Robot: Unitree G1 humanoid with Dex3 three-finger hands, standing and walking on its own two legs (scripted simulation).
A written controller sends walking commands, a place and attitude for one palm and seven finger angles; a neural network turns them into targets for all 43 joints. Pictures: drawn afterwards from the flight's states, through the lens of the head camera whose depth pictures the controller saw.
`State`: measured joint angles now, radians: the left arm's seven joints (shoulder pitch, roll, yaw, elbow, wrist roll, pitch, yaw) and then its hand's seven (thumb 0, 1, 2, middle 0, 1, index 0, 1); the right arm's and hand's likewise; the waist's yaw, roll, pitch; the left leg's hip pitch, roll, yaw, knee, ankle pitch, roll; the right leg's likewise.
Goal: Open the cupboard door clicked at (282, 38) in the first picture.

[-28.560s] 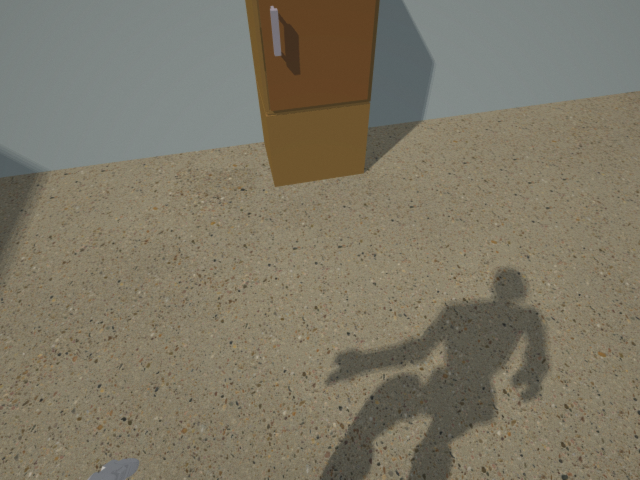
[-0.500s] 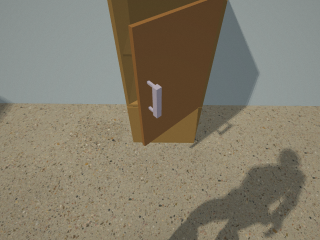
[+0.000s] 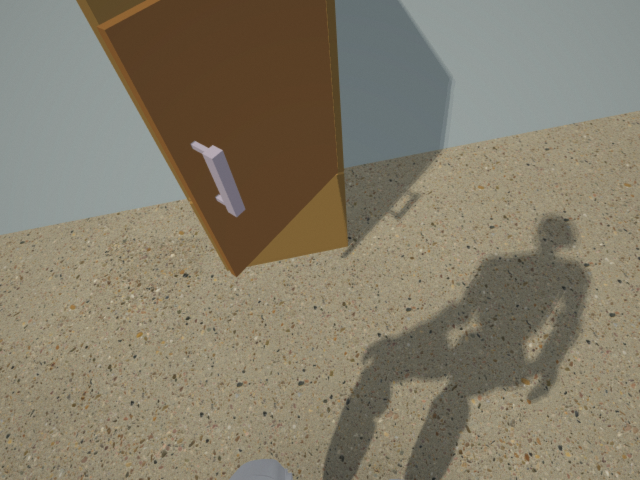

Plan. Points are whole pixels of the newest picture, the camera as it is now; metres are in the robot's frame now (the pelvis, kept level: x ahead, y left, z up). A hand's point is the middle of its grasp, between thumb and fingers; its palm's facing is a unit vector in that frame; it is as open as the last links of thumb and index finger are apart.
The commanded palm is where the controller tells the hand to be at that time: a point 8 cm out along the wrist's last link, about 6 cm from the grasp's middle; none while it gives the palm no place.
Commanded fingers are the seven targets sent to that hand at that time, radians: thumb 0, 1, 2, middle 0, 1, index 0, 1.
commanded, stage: walk to a spot facing it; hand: left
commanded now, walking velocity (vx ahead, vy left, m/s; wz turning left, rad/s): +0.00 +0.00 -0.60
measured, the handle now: (217, 179) +0.57 +0.24 -0.02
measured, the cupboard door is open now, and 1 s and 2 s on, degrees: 42 42 42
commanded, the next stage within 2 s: none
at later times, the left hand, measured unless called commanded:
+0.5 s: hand out of the picture +0.07 +0.19 -0.15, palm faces -0.16 -0.96 -0.23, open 7.4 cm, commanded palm none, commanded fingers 0.00 0.90 0.90 -0.20 -0.30 -0.20 -0.30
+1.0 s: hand (231, 384) +0.26 +0.18 -0.15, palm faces -0.58 -0.78 -0.23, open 7.4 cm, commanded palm none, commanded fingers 0.00 0.90 0.90 -0.20 -0.30 -0.20 -0.30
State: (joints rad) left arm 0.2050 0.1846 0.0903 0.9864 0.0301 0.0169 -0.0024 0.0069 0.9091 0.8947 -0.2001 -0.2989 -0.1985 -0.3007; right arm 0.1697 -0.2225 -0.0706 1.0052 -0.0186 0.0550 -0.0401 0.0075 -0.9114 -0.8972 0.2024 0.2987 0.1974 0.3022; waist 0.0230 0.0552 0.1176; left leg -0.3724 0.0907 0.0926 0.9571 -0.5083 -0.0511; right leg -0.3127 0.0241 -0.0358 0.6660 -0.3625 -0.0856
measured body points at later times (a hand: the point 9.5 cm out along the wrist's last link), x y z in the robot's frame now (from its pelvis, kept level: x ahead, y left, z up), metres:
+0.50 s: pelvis +0.02 +0.01 +0.02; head +0.08 -0.01 +0.46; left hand +0.08 +0.24 -0.13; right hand +0.11 -0.27 -0.12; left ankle +0.07 +0.16 -0.66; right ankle -0.01 -0.06 -0.72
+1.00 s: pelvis +0.05 +0.06 +0.02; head +0.11 +0.04 +0.46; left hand +0.29 +0.22 -0.13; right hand -0.07 -0.16 -0.12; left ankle +0.10 +0.16 -0.72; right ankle -0.05 -0.06 -0.66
